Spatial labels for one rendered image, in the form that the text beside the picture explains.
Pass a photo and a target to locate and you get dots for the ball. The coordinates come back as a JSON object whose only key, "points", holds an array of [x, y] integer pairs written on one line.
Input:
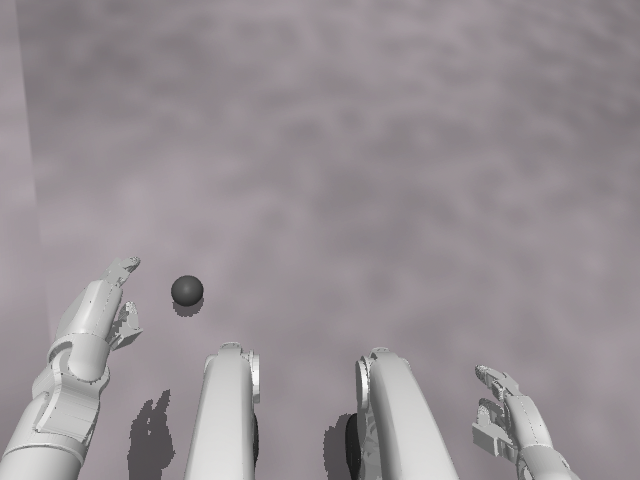
{"points": [[187, 291]]}

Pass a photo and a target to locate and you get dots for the left robot hand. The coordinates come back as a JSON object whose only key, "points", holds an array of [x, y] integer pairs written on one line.
{"points": [[94, 309]]}

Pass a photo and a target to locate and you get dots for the left robot arm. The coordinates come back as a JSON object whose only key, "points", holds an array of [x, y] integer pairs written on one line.
{"points": [[53, 435]]}

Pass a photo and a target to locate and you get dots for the right robot arm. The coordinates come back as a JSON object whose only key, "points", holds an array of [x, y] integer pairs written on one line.
{"points": [[542, 463]]}

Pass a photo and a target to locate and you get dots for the right robot hand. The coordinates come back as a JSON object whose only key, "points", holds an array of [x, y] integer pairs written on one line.
{"points": [[506, 431]]}

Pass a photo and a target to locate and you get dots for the right robot foot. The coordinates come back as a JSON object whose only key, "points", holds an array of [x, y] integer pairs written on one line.
{"points": [[353, 452]]}

